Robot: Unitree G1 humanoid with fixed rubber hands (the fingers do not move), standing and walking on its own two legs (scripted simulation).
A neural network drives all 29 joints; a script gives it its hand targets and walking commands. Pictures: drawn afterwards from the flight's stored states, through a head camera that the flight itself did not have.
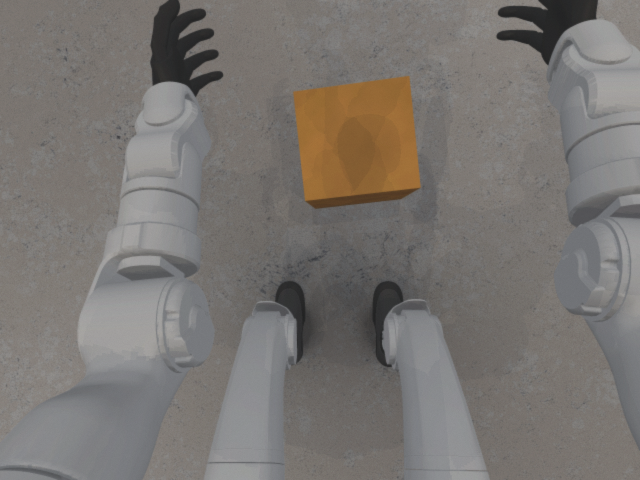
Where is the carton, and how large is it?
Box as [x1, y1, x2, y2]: [293, 76, 420, 208]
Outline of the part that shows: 408,76 293,92 305,200 308,203 317,208 397,199 405,196 420,187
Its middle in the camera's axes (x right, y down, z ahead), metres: +0.08 -0.19 +0.83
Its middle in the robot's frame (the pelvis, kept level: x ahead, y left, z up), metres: +0.53 -0.03 -0.52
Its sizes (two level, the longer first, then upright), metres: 0.210 0.200 0.250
